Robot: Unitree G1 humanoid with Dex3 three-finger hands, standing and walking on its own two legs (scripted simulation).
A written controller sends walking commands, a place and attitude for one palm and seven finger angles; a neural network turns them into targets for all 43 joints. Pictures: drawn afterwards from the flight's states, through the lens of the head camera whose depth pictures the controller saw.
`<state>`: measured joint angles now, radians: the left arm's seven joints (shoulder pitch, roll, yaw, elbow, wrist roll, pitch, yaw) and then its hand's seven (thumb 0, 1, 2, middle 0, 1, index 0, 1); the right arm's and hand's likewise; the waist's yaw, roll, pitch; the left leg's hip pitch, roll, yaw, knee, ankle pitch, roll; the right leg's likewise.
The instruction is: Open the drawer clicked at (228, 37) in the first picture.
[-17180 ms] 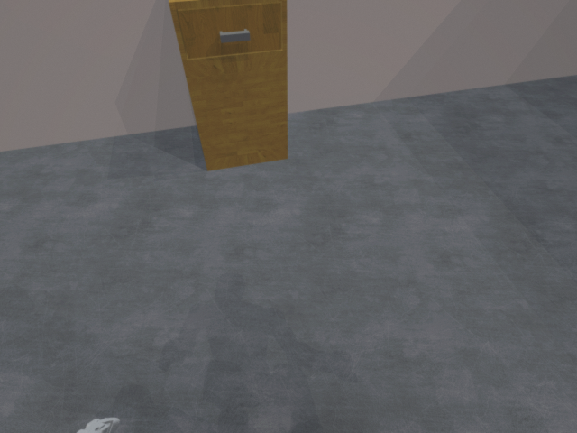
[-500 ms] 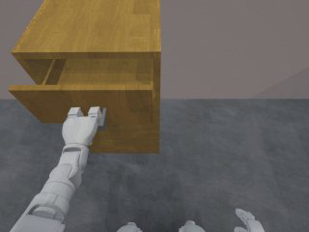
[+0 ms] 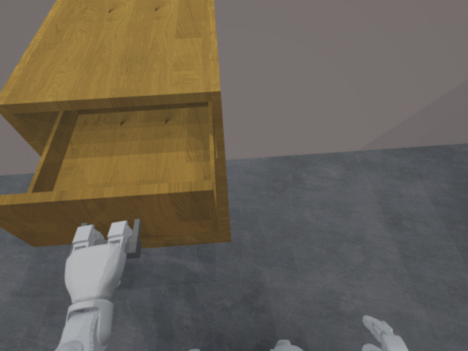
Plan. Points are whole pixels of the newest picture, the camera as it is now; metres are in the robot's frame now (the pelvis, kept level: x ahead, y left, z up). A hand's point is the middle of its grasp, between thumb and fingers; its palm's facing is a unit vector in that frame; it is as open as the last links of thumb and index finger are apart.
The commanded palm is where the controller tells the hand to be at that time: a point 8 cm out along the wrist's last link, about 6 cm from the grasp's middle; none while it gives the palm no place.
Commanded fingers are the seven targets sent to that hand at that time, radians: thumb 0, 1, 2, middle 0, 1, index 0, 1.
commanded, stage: pull the drawer open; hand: left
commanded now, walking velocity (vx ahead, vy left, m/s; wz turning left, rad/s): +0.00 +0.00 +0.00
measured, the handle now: (108, 238) +0.32 +0.24 -0.03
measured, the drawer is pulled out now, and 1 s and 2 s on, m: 0.21 0.30 0.30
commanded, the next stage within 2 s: open the thumb to release the handle in 0.82 s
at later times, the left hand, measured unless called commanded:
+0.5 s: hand (103, 330) +0.17 +0.22 -0.04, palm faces -0.05 -0.09 -0.99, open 6.5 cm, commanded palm +0.11 +0.21 +0.01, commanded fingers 0.00 0.90 0.90 -0.40 -1.35 -0.40 -1.35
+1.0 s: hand (99, 328) +0.17 +0.23 -0.05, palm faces -0.01 -0.04 -1.00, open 6.4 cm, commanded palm +0.15 +0.22 +0.01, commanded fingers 0.00 0.55 0.75 -0.38 -1.31 -0.38 -1.31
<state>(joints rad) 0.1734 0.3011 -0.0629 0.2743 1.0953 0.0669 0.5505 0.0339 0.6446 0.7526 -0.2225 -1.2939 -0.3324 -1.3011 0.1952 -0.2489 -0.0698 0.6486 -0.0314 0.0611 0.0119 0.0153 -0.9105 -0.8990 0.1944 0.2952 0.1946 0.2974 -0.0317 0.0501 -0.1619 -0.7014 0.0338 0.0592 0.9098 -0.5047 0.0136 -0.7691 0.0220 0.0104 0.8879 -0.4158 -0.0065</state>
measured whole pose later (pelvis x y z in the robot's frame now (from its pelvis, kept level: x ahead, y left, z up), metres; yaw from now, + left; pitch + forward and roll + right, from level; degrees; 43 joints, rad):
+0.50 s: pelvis +0.00 -0.01 -0.02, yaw +0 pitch +16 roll +0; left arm 0.52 0.30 -0.05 -0.01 1.11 -0.01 0.53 0.06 0.64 0.72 -0.20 -1.26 -0.35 -1.28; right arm 0.09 -0.20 0.00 0.53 -0.06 0.04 0.06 0.01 -0.91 -0.90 0.20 0.30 0.20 0.30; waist 0.04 0.03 -0.17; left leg -0.73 0.04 0.05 1.02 -0.57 0.00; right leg -0.81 0.02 0.01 1.02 -0.49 -0.03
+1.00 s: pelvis -0.01 -0.01 -0.03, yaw +0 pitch +17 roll +0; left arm 0.51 0.31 -0.04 0.01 1.11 -0.02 0.62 0.02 0.63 0.77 -0.26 -1.28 -0.34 -1.29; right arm 0.12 -0.23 -0.04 0.59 -0.07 0.04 0.02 0.02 -0.91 -0.90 0.20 0.30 0.20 0.30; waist 0.02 0.04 -0.17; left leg -0.80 0.02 0.03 1.07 -0.58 0.00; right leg -0.88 0.03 0.02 1.07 -0.49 -0.02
